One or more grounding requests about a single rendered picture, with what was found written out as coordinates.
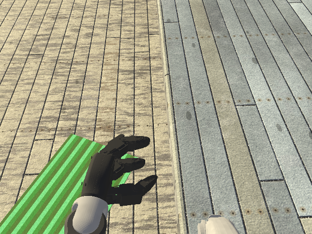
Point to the robot right shin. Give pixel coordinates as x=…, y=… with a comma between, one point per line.
x=215, y=215

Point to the right robot thigh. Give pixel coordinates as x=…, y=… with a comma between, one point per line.
x=217, y=225

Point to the robot left hand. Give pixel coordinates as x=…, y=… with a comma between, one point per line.
x=107, y=165

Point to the left robot forearm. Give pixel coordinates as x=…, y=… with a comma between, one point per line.
x=88, y=216

